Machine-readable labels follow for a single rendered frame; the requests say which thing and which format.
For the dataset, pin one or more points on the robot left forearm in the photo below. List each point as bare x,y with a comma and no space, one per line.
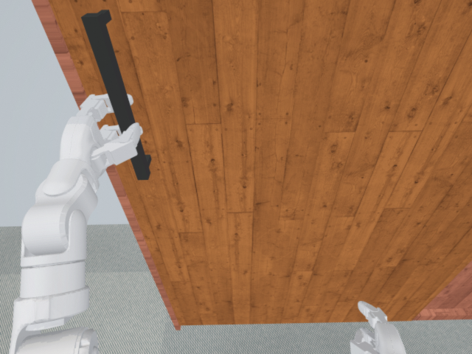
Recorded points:
54,244

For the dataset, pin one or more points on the right robot hand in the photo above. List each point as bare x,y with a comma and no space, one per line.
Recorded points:
385,340

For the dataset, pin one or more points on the handle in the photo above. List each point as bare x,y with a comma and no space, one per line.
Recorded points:
97,32

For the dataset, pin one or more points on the left robot hand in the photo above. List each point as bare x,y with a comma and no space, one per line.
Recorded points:
100,148

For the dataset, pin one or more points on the wardrobe door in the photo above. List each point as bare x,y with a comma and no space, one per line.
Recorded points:
305,154
457,293

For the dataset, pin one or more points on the left robot upper arm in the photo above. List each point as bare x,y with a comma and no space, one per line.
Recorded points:
78,340

